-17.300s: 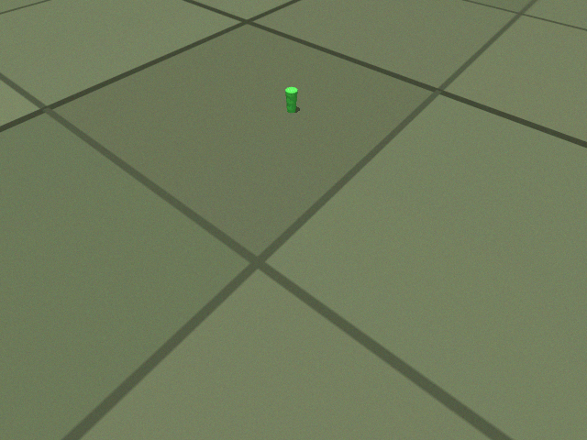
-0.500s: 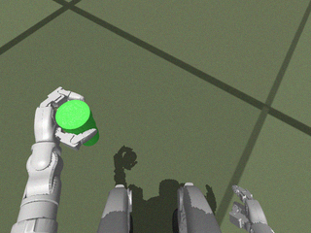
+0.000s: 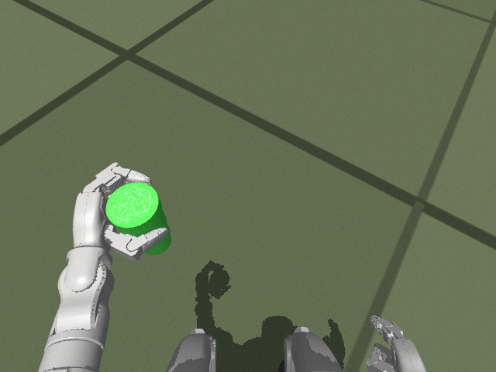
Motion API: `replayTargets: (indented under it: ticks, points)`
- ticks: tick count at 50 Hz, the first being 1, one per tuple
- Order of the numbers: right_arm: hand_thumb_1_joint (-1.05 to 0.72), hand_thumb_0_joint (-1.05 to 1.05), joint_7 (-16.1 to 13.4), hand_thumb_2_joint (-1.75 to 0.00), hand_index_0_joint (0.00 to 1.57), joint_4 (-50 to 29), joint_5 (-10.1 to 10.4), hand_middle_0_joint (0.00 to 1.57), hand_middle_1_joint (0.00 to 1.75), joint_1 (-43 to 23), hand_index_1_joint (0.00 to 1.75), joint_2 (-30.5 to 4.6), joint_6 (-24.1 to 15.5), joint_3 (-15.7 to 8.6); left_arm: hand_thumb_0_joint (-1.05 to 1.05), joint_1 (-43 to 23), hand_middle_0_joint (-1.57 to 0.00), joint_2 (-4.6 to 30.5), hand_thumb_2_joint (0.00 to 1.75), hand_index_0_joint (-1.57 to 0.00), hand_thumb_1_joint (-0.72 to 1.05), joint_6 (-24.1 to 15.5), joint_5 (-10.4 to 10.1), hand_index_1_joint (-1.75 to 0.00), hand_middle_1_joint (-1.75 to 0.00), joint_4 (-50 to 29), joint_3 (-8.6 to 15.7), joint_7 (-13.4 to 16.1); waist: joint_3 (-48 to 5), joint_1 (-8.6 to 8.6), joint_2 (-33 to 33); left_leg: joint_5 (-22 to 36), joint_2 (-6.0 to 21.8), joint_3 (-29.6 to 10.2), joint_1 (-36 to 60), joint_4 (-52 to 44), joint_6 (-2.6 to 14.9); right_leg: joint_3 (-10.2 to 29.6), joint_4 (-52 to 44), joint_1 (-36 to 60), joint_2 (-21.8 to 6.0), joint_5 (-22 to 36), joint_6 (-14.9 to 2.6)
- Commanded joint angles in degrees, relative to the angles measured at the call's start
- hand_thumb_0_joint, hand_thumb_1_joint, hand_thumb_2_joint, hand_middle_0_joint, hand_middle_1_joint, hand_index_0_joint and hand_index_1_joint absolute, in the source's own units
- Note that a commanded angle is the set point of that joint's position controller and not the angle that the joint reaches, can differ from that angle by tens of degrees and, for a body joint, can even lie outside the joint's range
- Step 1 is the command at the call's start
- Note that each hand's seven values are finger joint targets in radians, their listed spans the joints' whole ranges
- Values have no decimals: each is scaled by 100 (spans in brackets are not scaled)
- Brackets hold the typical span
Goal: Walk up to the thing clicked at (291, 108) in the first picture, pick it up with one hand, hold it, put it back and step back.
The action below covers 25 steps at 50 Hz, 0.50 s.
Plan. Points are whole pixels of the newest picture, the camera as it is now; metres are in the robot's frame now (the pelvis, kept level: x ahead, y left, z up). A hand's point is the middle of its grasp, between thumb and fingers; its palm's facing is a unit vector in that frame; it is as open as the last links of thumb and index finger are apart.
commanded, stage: lift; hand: left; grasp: from the side
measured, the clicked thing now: (145, 224) +0.34 +0.17 +0.01
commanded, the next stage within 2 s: hold in 0.46 s
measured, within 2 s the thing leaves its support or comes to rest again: neither
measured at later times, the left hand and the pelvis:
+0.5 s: hand (139, 198) +0.35 +0.16 +0.08, palm faces +0.07 -1.00 -0.03, open 10.2 cm; pelvis +0.01 -0.01 +0.03, yaw +0 degrees
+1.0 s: hand (142, 191) +0.35 +0.16 +0.09, palm faces +0.07 -1.00 -0.02, open 10.1 cm; pelvis +0.02 -0.01 +0.04, yaw +0 degrees
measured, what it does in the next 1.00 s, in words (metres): stands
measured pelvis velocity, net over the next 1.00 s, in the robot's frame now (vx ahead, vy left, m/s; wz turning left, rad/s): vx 0.02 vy -0.01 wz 0.00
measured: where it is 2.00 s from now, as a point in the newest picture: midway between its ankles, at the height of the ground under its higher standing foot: outside the picture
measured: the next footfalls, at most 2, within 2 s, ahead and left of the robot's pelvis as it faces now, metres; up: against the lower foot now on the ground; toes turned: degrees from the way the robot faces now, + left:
none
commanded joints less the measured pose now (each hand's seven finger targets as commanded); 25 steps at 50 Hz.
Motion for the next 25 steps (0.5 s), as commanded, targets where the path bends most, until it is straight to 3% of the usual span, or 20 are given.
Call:
replayTargets:
  ticks: [1, 3, 4, 5, 6, 10, 11, 13, 14, 19, 22, 23, 25]
  points:
    - [-92, 0, -84, -90, 20, -701, 27, 20, 30, 66, 30, -825, -243, -298, 0, -1442, -134, 742, 127, -136, 2, -458, -52, -149, -149, -1284, 263, -1, -1770, -55, 85, 1412, -179, -85, 1335, -1236, 71, -15, -1025, 1346, 227, 1435, -214]
    - [-92, 0, -78, -90, 20, -610, 21, 20, 30, 64, 30, -831, -243, -318, 0, -1194, -133, 659, 128, -136, 4, -429, -15, -149, -149, -931, 245, -12, -1494, -83, -15, 1208, -167, -77, 1382, -1372, 74, -7, -1149, 1289, 227, 1271, -207]
    - [-92, 0, -69, -90, 20, -695, 24, 20, 30, 52, 30, -832, -253, -313, 0, -1435, -133, 637, 128, -135, 2, -480, -56, -149, -149, -1377, 196, -26, -1722, -38, 180, 1335, -155, -84, 1588, -1418, 43, -13, -1148, 1345, 222, 1352, -230]
    - [-92, 0, -76, -90, 20, -676, 22, 20, 30, 29, 30, -796, -246, -290, 0, -1485, -132, 624, 128, -134, 2, -491, -53, -149, -149, -1323, 159, -45, -1755, -48, 201, 1407, -160, -85, 1677, -1436, 33, -19, -1171, 1410, 218, 1408, -226]
    - [-92, 0, -78, -90, 20, -662, 17, 20, 30, 89, 30, -814, -231, -306, 0, -1312, -131, 711, 126, -134, 0, -458, -55, -147, -147, -1148, 303, -40, -1735, -24, 66, 1531, -155, -90, 1682, -1468, 41, -41, -1219, 1550, 240, 1500, -223]
    - [-92, 0, -65, -90, 20, -622, 3, 20, 30, 47, 30, -774, -231, -290, 0, -1271, -131, 671, 126, -133, 2, -483, -83, -147, -147, -1087, 321, -73, -1480, -26, 28, 1423, -192, -22, 1596, -1595, 71, 3, -1397, 1756, 220, 1485, -193]
    - [-92, 0, -66, -90, 20, -698, 11, 20, 30, 1, 30, -774, -241, -290, 0, -1319, -130, 581, 126, -133, 3, -488, -62, -147, -147, -1163, 198, -71, -1494, -27, 54, 1475, -186, 6, 1691, -1611, 67, 16, -1415, 1749, 217, 1543, -198]
    - [-92, 0, -60, -90, 20, -648, -1, 20, 30, 23, 30, -796, -201, -322, 0, -1377, -131, 718, 126, -133, 2, -529, -42, -147, -147, -1236, 308, -81, -1521, -6, 162, 1391, -187, -10, 1796, -1704, 49, 7, -1468, 1744, 227, 1431, -218]
    - [-91, 0, -59, -90, 20, -687, 8, 20, 30, -8, 30, -787, -205, -306, 0, -1317, -131, 583, 126, -133, 4, -526, -50, -146, -147, -1212, 193, -89, -1442, -30, 124, 1354, -184, -35, 1852, -1780, 41, -25, -1487, 1790, 231, 1391, -216]
    - [-92, 0, -70, -90, 20, -602, -3, 20, 30, 50, 30, -792, -196, -307, 0, -1420, -131, 615, 129, -133, 4, -544, -83, -148, -148, -1219, 212, -108, -1528, -51, 91, 1764, -176, 2, 2049, -1783, 46, -7, -1565, 1966, 239, 1786, -207]
    - [-92, 0, -60, -90, 20, -647, -3, 20, 30, -34, 30, -757, -200, -290, 0, -1405, -131, 582, 127, -133, 2, -571, -92, -147, -147, -1237, 212, -112, -1378, -14, 35, 1584, -200, 39, 1968, -1846, 67, 29, -1672, 2081, 216, 1681, -178]
    - [-92, 0, -57, -90, 20, -570, -4, 20, 30, 74, 30, -804, -174, -321, 0, -1176, -131, 614, 127, -133, 0, -553, -104, -147, -147, -920, 318, -120, -1462, -52, -29, 1721, -185, 18, 2078, -1855, 58, 16, -1653, 2112, 232, 1785, -185]
    - [-92, 0, -53, -90, 20, -597, -7, 20, 30, 33, 30, -805, -155, -307, 0, -1262, -130, 506, 127, -132, 3, -564, -99, -147, -147, -1041, 171, -139, -1374, -57, 15, 1784, -189, 31, 2152, -1917, 44, 9, -1675, 2161, 235, 1838, -193]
